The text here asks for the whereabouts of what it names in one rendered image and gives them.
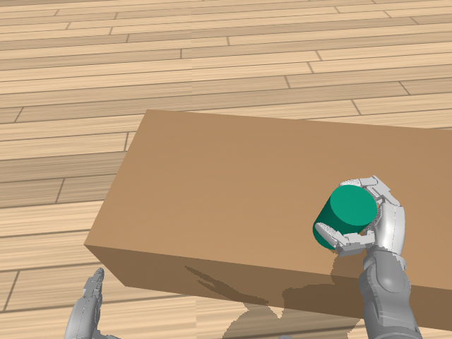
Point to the right robot hand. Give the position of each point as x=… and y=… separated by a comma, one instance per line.
x=385, y=232

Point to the left robot hand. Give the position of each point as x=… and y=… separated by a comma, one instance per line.
x=85, y=314

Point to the can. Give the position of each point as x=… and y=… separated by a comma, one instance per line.
x=349, y=209

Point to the right robot arm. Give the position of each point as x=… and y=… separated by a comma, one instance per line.
x=386, y=290

